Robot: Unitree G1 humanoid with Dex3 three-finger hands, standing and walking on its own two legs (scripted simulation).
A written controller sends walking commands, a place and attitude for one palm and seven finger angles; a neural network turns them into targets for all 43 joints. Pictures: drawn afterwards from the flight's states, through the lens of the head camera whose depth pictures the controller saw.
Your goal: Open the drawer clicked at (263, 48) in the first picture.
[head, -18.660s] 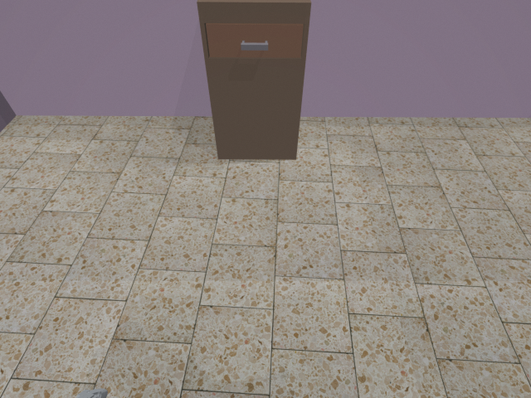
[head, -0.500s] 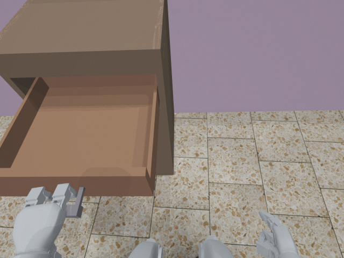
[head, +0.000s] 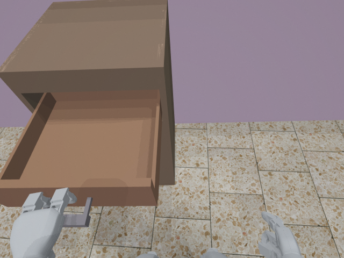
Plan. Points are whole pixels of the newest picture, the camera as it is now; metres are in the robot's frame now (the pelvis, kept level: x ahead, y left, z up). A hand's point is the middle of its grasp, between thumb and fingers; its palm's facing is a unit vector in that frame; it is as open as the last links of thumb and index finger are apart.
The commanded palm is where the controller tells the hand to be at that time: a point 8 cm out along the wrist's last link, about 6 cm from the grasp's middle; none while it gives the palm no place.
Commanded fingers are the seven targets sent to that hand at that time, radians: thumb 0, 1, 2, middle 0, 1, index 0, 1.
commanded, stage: lift the hand off the handle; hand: left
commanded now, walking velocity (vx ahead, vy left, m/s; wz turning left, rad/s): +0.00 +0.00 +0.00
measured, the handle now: (65, 211) +0.22 +0.28 -0.03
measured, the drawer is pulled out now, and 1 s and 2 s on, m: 0.30 0.30 0.30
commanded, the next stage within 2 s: draw the hand back to the body in 1.78 s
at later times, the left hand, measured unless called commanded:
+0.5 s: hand (44, 228) +0.17 +0.28 +0.02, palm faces -0.02 -0.07 -1.00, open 13.8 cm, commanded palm +0.16 +0.27 +0.08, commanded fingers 0.00 -0.50 0.30 -0.30 -1.20 -0.30 -1.20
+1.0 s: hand (39, 218) +0.18 +0.27 +0.06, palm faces -0.01 -0.09 -1.00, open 13.8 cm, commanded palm +0.16 +0.27 +0.11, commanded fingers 0.00 -0.50 0.30 -0.30 -1.20 -0.30 -1.20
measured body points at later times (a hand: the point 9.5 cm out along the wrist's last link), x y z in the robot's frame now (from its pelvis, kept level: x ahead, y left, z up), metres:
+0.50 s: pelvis +0.02 +0.02 +0.02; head +0.06 -0.01 +0.46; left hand +0.17 +0.28 +0.08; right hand +0.22 -0.21 -0.08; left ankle -0.02 +0.11 -0.68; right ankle +0.03 -0.09 -0.68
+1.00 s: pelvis +0.02 +0.02 +0.03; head +0.05 -0.01 +0.48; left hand +0.18 +0.28 +0.12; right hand +0.22 -0.20 -0.07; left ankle -0.02 +0.11 -0.68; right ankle +0.03 -0.09 -0.68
